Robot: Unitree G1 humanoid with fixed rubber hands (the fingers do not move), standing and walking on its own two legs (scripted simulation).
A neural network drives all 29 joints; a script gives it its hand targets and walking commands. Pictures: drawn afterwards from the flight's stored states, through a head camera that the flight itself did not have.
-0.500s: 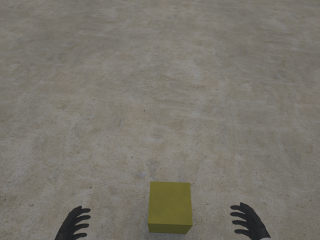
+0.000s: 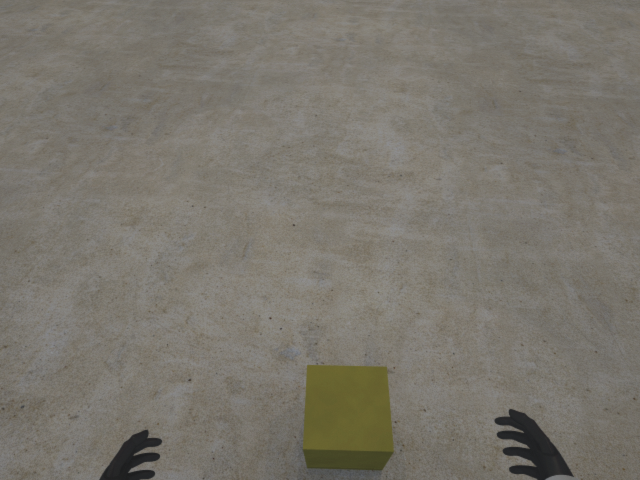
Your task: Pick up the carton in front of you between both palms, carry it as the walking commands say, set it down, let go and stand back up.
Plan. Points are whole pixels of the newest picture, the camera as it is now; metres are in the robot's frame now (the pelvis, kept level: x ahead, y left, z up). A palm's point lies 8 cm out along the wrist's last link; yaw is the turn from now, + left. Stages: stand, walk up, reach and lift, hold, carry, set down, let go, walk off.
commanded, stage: stand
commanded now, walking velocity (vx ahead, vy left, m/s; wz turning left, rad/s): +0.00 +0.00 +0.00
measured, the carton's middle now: (345, 419) +0.37 -0.06 -0.65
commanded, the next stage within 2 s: none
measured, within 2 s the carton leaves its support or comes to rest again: neither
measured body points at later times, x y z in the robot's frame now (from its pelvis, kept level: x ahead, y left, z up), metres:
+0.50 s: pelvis -0.01 -0.03 +0.00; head +0.00 -0.04 +0.45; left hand +0.11 +0.27 -0.10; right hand +0.13 -0.32 -0.11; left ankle -0.07 +0.11 -0.74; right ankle -0.02 -0.13 -0.74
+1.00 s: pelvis -0.04 -0.03 +0.00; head -0.04 -0.04 +0.45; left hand +0.08 +0.28 -0.10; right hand +0.07 -0.34 -0.11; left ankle -0.07 +0.11 -0.74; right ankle -0.02 -0.13 -0.74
